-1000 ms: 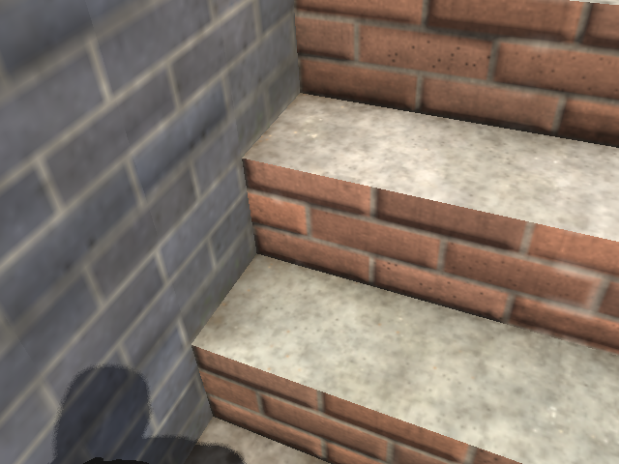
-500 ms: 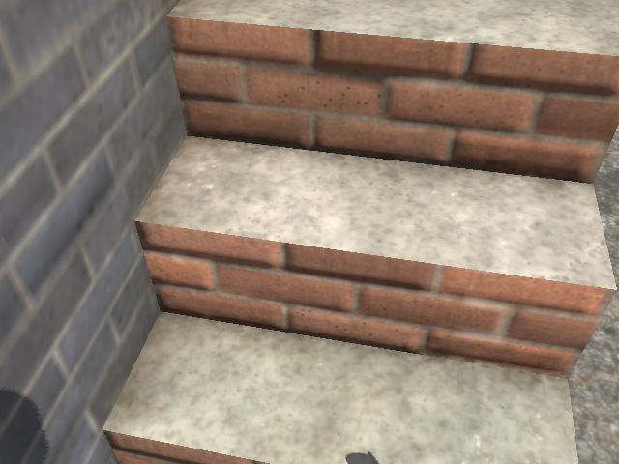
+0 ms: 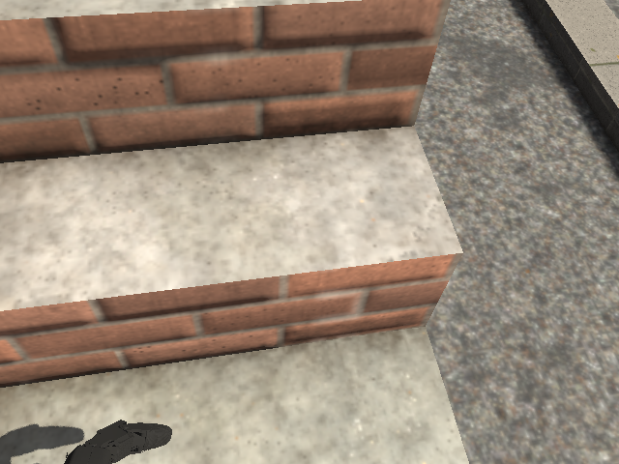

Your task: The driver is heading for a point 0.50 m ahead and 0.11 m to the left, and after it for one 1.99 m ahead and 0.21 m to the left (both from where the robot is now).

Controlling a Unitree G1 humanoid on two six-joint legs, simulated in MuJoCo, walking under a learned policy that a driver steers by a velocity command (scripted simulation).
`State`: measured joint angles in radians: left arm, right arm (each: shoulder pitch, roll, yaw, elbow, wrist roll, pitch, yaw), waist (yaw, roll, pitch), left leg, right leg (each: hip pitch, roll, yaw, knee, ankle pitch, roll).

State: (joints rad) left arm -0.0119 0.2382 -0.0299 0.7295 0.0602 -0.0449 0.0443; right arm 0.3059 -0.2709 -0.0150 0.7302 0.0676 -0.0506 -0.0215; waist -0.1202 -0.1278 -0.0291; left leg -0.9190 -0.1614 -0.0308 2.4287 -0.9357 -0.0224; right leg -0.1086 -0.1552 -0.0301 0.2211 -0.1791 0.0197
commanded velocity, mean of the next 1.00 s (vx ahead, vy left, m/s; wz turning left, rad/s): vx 0.33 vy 0.00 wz -0.03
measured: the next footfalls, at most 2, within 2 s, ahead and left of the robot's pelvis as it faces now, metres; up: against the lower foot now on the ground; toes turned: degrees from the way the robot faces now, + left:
left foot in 0.12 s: -0.02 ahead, +0.14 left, +0.21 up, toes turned +8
right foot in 0.38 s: +0.06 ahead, -0.01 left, +0.21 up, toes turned +6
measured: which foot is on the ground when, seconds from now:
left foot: up 0.00-0.10, down 0.12-0.38, up 0.40-0.98, down 1.00-1.00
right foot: down 0.00-0.16, up 0.18-0.36, down 0.38-0.96, up 0.98-1.00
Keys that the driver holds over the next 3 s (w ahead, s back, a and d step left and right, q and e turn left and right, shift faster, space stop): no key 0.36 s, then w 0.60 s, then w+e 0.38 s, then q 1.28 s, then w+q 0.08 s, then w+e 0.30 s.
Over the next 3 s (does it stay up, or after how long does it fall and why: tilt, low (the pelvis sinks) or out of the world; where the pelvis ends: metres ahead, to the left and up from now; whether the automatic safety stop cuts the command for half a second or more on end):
stays up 0.11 -0.06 0.17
